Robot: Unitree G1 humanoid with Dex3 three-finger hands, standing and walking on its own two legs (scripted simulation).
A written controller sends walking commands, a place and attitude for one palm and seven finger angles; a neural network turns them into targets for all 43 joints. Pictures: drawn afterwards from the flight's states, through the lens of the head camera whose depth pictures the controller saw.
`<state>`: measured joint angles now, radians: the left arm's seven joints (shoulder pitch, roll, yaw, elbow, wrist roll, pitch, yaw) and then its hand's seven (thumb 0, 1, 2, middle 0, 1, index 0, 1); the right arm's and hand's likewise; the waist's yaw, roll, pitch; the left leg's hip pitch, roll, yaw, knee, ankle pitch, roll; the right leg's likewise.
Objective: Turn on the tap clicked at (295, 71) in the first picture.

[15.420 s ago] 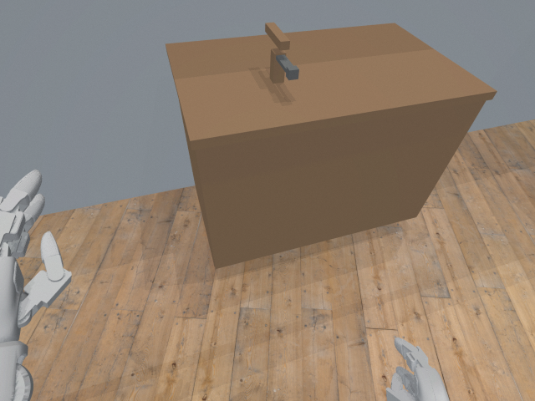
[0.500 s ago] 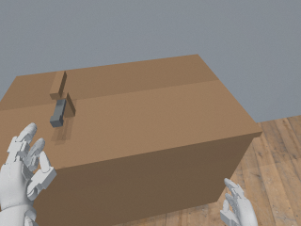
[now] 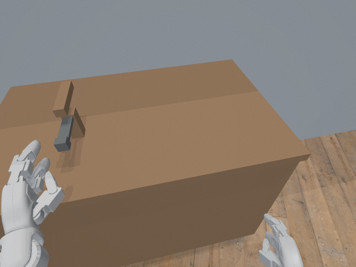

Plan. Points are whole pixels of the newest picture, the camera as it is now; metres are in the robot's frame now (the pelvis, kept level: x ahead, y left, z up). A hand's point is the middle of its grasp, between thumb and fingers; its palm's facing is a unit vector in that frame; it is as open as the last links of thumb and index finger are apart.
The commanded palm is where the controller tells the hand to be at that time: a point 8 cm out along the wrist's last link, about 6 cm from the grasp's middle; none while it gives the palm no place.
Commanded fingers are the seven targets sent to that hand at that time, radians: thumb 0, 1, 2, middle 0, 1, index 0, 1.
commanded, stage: reach beside the lever's end, fingers flat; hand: left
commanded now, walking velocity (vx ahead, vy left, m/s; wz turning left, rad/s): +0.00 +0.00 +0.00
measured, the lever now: (62, 144) +0.36 +0.35 +0.08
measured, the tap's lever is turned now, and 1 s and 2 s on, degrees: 0 0 0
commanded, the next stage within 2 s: push the lever round in 1.78 s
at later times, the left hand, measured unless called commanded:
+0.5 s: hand (51, 178) +0.24 +0.29 +0.11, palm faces +0.53 -0.84 -0.10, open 7.6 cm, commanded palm +0.20 +0.33 +0.11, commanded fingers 0.00 0.90 0.90 -0.18 -0.23 -0.18 -0.23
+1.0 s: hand (46, 163) +0.29 +0.34 +0.09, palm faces +0.55 -0.83 -0.09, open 7.8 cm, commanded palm +0.25 +0.37 +0.09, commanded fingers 0.00 0.90 0.90 -0.16 -0.17 -0.16 -0.17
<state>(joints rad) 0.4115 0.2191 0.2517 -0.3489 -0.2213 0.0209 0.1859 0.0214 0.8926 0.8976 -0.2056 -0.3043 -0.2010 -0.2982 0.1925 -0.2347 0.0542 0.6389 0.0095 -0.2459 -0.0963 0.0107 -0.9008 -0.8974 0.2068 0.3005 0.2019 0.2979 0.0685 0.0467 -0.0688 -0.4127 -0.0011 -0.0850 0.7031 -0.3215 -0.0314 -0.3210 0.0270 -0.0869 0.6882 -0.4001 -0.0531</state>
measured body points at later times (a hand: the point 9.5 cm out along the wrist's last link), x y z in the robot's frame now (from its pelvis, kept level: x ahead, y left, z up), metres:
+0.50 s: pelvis -0.01 +0.01 +0.00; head +0.00 +0.00 +0.45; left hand +0.21 +0.33 +0.12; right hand +0.18 -0.22 -0.08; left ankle +0.03 +0.14 -0.72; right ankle -0.02 -0.08 -0.72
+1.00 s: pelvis -0.01 +0.02 +0.00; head +0.01 +0.02 +0.45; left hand +0.25 +0.38 +0.10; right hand +0.15 -0.23 -0.09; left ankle +0.03 +0.14 -0.72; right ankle -0.02 -0.08 -0.72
